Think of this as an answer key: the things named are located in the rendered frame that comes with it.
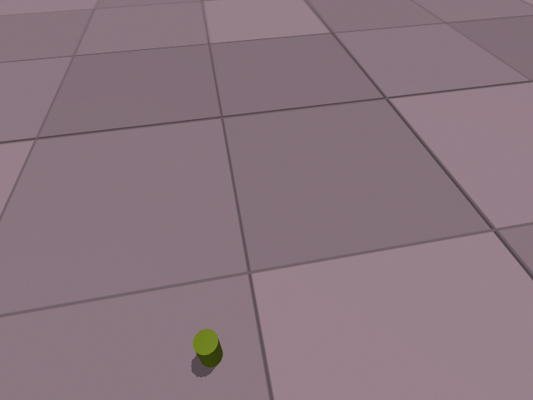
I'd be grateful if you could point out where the can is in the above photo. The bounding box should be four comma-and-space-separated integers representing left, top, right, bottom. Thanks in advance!
193, 329, 223, 368

